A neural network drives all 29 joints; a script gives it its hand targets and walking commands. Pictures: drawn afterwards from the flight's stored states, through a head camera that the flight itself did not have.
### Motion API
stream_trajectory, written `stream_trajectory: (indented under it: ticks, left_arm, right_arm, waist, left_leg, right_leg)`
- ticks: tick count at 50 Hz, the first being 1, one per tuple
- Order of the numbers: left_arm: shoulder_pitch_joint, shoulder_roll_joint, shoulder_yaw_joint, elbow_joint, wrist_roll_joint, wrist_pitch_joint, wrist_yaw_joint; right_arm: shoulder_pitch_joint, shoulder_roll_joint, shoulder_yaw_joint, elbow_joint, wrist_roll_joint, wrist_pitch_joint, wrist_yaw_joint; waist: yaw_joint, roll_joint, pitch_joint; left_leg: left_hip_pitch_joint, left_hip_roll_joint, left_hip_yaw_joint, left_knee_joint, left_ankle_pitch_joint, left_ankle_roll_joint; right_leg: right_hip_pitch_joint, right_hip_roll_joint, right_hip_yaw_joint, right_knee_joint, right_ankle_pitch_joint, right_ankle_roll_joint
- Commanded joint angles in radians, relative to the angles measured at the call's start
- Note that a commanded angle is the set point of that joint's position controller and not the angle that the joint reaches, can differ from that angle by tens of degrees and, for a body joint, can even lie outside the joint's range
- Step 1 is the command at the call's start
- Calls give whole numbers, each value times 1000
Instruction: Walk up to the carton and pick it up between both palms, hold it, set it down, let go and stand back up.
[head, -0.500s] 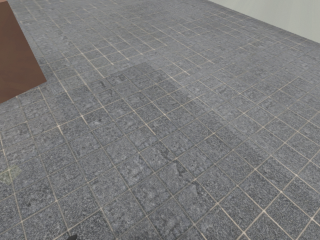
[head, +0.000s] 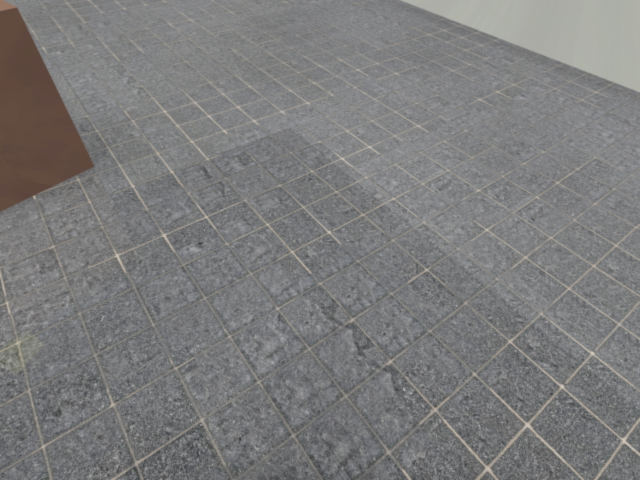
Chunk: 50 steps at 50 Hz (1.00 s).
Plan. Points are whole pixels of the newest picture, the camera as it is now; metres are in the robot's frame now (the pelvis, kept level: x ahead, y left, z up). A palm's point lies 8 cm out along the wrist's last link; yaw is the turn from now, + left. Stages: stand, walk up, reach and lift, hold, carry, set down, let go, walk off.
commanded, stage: stand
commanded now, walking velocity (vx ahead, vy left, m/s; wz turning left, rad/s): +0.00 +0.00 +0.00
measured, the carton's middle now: out of the picture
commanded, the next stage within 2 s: walk up in 0.72 s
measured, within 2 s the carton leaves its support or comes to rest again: neither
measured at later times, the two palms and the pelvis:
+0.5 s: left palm out of the picture +0.06 +0.24 -0.12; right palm out of the picture +0.06 -0.24 -0.12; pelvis +0.00 +0.00 +0.00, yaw +0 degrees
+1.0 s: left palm out of the picture +0.04 +0.26 -0.12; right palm out of the picture +0.05 -0.24 -0.12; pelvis +0.01 +0.01 +0.00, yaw +7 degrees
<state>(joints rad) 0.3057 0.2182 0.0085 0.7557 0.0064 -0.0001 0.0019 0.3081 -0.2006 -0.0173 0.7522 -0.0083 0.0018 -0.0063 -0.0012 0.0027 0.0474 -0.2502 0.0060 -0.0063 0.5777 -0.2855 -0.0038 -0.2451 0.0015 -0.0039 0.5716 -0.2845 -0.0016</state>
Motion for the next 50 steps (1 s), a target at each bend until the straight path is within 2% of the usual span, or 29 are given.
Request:
stream_trajectory:
  ticks: [1,45,46,47,48,49,50]
  left_arm:
    - [5,136,42,-92,-1,-29,9]
    - [36,142,30,57,-7,-23,23]
    - [11,224,99,20,61,-39,32]
    - [70,293,124,44,80,-42,42]
    - [111,291,119,63,93,-52,56]
    - [95,265,113,82,89,-64,66]
    - [40,246,108,92,86,-76,72]
  right_arm:
    - [3,-145,-43,-92,0,-28,-8]
    - [39,-152,-23,58,4,-26,-23]
    - [-10,-206,-63,-15,-31,-9,29]
    - [-58,-165,-54,-47,-41,7,54]
    - [-137,-164,-58,-90,-85,23,65]
    - [-160,-186,-73,-107,-98,33,75]
    - [-120,-197,-86,-90,-92,38,83]
  waist:
    - [1,6,-23]
    - [0,5,8]
    - [16,-31,-50]
    - [71,-184,-33]
    - [103,-140,-10]
    - [86,-50,36]
    - [48,-11,53]
  left_leg:
    - [-15,76,-95,-136,57,34]
    - [13,82,-91,-185,84,26]
    - [-329,23,-160,-15,-231,71]
    - [-517,-11,-28,233,-251,28]
    - [-582,90,-31,463,-221,-3]
    - [-605,150,-84,528,-202,-14]
    - [-583,175,-113,562,-146,-21]
  right_leg:
    - [-12,-84,103,-129,68,-28]
    - [14,-87,103,-183,98,-21]
    - [265,-172,152,-144,-237,-119]
    - [372,-365,341,-293,-426,-232]
    - [303,-563,487,-372,-445,-330]
    - [214,-601,493,-403,-429,-349]
    - [163,-571,421,-402,-400,-320]
